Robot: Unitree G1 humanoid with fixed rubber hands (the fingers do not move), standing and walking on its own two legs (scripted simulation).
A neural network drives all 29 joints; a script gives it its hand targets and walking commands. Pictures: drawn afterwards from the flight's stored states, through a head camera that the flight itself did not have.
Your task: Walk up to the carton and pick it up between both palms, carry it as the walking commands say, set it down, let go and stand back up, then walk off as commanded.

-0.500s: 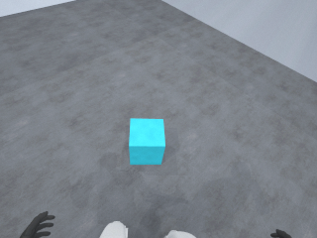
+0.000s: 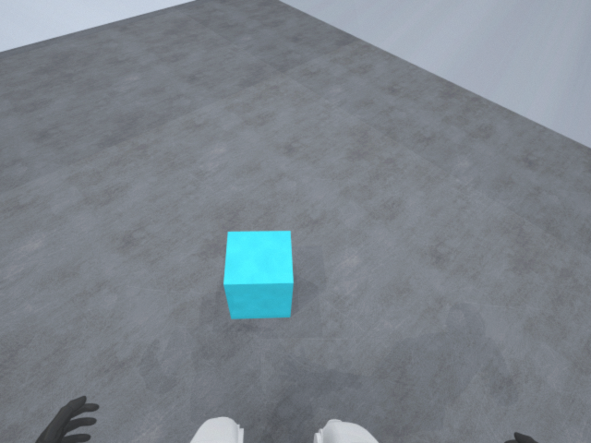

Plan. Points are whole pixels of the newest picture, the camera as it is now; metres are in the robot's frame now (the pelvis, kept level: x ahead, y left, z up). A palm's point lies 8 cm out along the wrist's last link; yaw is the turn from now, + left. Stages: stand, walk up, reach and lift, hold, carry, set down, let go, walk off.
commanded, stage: walk up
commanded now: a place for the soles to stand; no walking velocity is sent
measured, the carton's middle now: (260, 276) +0.70 +0.09 -0.60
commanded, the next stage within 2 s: none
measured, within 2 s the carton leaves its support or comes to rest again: neither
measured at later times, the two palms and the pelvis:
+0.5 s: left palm out of the picture +0.12 +0.32 -0.09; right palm out of the picture +0.13 -0.32 -0.06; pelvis +0.02 +0.00 +0.00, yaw +3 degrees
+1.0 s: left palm out of the picture +0.13 +0.45 -0.08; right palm (431, 397) +0.20 -0.19 -0.07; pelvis +0.07 +0.12 +0.00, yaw +7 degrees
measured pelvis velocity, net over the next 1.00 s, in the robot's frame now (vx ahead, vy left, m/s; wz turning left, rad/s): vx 0.07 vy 0.12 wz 0.12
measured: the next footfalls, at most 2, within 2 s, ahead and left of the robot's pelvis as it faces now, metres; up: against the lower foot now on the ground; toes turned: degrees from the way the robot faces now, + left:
left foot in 0.12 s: +0.07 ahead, +0.15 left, +0.00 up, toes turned +3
left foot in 0.84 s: +0.13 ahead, +0.21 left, +0.00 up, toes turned +7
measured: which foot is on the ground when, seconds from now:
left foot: up 0.00-0.10, down 0.12-0.54, up 0.56-0.82, down 0.84-1.00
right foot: down 0.00-0.84, up 0.86-1.00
